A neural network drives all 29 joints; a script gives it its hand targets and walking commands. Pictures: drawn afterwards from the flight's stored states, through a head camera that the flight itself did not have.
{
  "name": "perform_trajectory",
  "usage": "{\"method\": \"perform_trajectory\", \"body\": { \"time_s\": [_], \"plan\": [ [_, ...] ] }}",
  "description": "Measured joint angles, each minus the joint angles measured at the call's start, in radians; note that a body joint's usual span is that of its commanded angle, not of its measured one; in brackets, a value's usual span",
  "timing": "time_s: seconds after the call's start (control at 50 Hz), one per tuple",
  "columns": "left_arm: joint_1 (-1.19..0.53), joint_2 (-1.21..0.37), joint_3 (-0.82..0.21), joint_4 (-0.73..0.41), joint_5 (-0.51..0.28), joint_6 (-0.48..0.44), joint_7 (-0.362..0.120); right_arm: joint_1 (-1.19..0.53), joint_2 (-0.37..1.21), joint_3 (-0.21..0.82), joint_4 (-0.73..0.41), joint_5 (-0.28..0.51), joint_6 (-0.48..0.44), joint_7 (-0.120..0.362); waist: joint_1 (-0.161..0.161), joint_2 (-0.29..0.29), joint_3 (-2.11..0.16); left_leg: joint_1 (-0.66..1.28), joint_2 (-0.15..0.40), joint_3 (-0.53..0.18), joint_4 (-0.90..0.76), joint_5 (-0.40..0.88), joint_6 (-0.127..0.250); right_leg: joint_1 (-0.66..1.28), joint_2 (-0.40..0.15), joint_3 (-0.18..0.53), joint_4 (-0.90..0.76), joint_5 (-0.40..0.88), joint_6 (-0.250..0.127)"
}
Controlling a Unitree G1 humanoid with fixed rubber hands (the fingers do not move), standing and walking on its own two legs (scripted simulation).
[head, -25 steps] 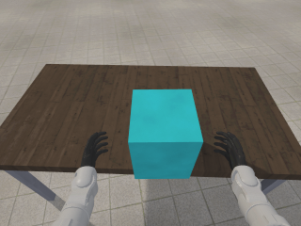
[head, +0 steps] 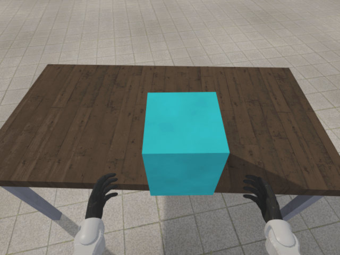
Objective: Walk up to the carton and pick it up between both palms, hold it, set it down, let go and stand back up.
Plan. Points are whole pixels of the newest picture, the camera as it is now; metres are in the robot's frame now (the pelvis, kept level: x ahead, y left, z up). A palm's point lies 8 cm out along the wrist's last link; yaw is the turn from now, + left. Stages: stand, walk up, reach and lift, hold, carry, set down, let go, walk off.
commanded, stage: set down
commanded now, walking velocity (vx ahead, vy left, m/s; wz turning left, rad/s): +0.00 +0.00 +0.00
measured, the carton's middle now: (181, 146) +0.43 -0.01 -0.05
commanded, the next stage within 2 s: let go in 1.04 s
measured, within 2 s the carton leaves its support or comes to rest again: neither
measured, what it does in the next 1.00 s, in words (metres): stands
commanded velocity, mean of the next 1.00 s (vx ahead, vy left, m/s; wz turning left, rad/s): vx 0.00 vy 0.00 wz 0.00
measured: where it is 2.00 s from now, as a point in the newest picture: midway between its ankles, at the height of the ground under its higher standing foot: outside the picture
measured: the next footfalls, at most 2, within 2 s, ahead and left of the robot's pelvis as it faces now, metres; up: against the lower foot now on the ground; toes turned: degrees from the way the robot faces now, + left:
none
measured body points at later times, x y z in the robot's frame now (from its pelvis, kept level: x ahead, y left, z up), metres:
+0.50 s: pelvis +0.02 +0.00 +0.02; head +0.02 +0.01 +0.47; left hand +0.22 +0.22 -0.06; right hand +0.21 -0.21 -0.06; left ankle +0.01 +0.13 -0.73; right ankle +0.00 -0.11 -0.73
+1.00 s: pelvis +0.02 +0.01 +0.02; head +0.02 +0.02 +0.47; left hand +0.18 +0.24 -0.07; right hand +0.18 -0.21 -0.07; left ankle +0.01 +0.13 -0.73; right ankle +0.00 -0.11 -0.73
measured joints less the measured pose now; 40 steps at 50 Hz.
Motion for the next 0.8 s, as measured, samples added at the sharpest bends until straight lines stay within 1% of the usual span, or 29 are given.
{"method": "perform_trajectory", "body": {
  "time_s": [0.12, 0.46, 0.66, 0.8],
  "plan": [
    [0.047, 0.016, -0.001, -0.056, 0.007, 0.074, 0.000, 0.046, 0.012, -0.007, -0.041, -0.035, 0.042, -0.005, 0.001, -0.011, 0.023, 0.062, -0.002, 0.006, -0.043, 0.011, -0.002, 0.055, 0.000, 0.006, -0.033, 0.007, -0.001],
    [0.201, 0.016, 0.023, -0.202, 0.093, 0.282, -0.022, 0.215, 0.030, -0.037, -0.157, -0.130, 0.164, -0.024, 0.016, -0.015, 0.062, 0.266, -0.003, 0.024, -0.190, 0.042, 0.001, 0.255, 0.003, 0.021, -0.182, 0.045, 0.003],
    [0.263, 0.013, 0.030, -0.282, 0.140, 0.409, -0.030, 0.273, 0.030, -0.060, -0.216, -0.176, 0.249, -0.024, 0.024, -0.018, 0.065, 0.319, -0.005, 0.028, -0.241, 0.058, 0.004, 0.314, 0.004, 0.025, -0.250, 0.071, 0.008],
    [0.288, 0.013, 0.031, -0.323, 0.159, 0.490, -0.037, 0.297, 0.033, -0.077, -0.250, -0.209, 0.307, -0.022, 0.025, -0.015, 0.069, 0.327, -0.007, 0.029, -0.254, 0.066, 0.007, 0.328, 0.002, 0.025, -0.274, 0.085, 0.010]
  ]
}}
